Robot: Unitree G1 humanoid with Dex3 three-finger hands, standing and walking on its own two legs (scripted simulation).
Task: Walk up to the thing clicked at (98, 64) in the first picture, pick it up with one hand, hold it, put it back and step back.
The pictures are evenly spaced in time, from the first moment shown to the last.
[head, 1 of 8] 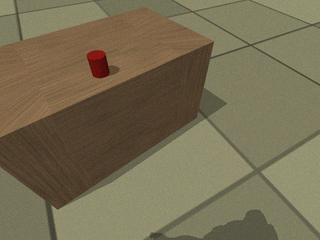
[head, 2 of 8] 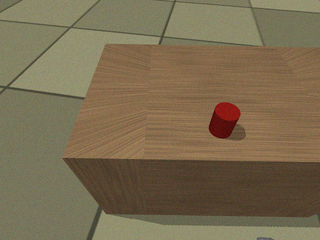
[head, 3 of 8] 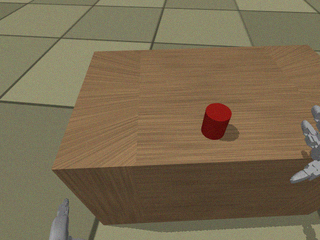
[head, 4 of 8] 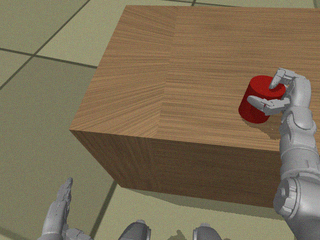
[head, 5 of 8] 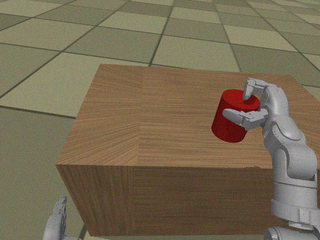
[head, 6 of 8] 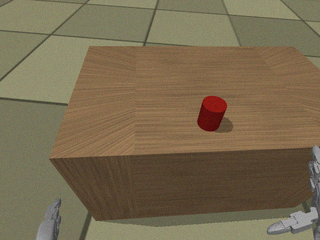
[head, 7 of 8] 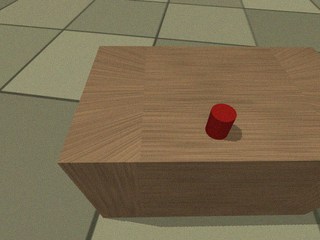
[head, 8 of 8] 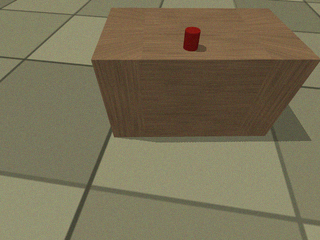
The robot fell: no
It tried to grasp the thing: yes
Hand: right
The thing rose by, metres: 0.22
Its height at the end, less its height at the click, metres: +0.00
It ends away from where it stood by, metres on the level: 0.00
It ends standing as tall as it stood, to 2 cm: yes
